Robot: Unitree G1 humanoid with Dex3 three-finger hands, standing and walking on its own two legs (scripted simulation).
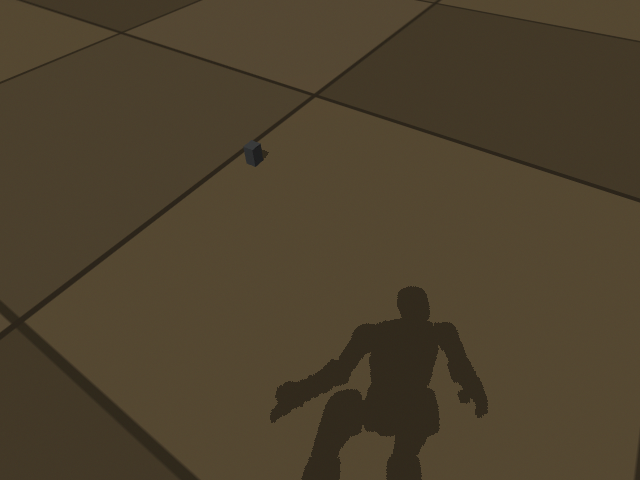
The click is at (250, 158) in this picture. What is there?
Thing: carton on end
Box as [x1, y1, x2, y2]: [243, 140, 262, 166]
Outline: 251,140 243,147 246,162 255,166 262,160 260,143
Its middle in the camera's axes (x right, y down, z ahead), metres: -0.34 -0.44 +1.99
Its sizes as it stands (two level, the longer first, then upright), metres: 0.066 0.059 0.104
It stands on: the floor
